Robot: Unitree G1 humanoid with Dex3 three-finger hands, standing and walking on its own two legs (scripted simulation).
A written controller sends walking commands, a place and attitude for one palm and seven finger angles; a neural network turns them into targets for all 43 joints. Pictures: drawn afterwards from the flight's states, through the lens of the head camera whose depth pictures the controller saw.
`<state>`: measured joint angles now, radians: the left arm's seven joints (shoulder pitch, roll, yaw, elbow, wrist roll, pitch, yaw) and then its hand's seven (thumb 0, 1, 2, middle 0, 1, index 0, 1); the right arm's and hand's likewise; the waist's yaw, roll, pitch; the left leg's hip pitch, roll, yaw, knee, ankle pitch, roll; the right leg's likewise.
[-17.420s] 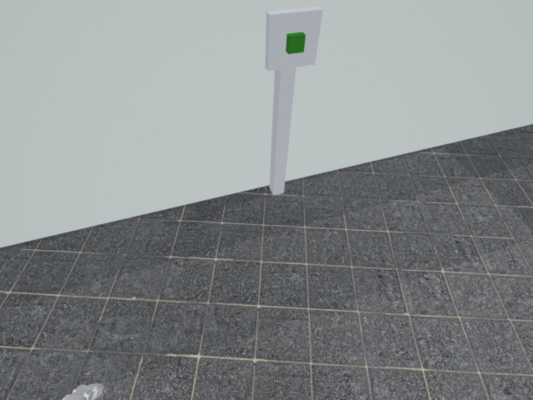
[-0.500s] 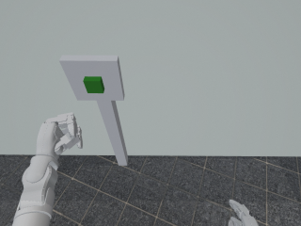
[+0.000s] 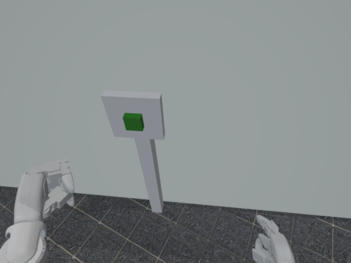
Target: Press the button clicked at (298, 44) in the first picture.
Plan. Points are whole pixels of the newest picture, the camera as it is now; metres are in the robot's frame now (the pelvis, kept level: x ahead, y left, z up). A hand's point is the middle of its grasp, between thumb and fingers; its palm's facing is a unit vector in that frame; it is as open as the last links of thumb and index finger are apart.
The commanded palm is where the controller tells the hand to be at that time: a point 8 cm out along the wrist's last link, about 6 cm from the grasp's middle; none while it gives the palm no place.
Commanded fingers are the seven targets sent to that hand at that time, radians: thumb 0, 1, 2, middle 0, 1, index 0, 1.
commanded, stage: draw the hand back to the body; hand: left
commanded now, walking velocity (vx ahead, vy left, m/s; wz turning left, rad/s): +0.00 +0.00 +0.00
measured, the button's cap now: (134, 121) +0.52 +0.20 +0.01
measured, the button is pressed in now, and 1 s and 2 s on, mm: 0 0 0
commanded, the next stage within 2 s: step back with the hand held close in 0.50 s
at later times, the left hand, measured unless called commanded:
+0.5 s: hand (40, 209) +0.16 +0.24 +0.15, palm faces +0.41 -0.83 -0.39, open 3.1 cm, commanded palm +0.10 +0.28 +0.17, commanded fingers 0.00 0.90 0.90 -1.30 -1.50 -1.30 -1.50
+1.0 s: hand (29, 221) +0.14 +0.25 +0.15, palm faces +0.30 -0.81 -0.50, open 3.1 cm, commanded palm +0.08 +0.29 +0.17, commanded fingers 0.00 0.90 0.90 -1.30 -1.50 -1.30 -1.50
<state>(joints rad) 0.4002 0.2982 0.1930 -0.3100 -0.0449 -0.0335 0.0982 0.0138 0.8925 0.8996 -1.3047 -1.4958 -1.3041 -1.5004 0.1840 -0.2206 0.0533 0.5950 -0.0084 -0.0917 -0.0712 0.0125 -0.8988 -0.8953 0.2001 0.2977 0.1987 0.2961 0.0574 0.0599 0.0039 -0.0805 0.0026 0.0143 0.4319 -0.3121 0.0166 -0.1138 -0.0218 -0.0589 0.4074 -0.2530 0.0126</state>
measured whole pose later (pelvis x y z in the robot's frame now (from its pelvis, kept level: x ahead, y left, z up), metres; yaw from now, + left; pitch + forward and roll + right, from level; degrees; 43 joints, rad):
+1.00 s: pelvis -0.06 +0.01 +0.00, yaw -1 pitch +0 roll +0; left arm 0.64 0.38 0.35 -0.55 -0.03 -0.17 0.12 0.01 0.89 0.90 -1.31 -1.50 -1.31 -1.50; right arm 0.19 -0.23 -0.01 0.56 -0.01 -0.01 -0.08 0.01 -0.90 -0.90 0.20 0.30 0.20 0.30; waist 0.00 0.02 0.02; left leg -0.24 -0.02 0.05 0.47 -0.24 0.04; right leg -0.28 -0.04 -0.03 0.43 -0.16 0.03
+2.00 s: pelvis -0.16 +0.00 -0.01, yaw -1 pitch +4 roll -3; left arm 0.64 0.41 0.42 -0.65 -0.02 -0.27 0.15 0.01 0.89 0.90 -1.31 -1.50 -1.31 -1.50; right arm 0.21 -0.16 0.01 0.63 -0.04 -0.14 -0.05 0.01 -0.90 -0.90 0.20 0.30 0.20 0.30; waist 0.01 -0.03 -0.03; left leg -0.49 0.04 -0.02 0.53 -0.12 0.02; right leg -0.23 0.06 0.00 0.55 -0.32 0.01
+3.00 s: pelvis -0.33 +0.03 +0.00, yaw -4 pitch -1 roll -1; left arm 0.66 0.44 0.36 -0.61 -0.01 -0.16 0.15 0.01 0.89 0.90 -1.31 -1.50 -1.31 -1.50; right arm 0.31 -0.15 0.05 0.61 -0.03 -0.10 -0.06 0.01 -0.89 -0.90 0.20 0.30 0.20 0.30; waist -0.02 -0.04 -0.06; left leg -0.37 -0.01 0.04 0.54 -0.27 0.02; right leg -0.19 0.03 -0.08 0.46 -0.42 -0.08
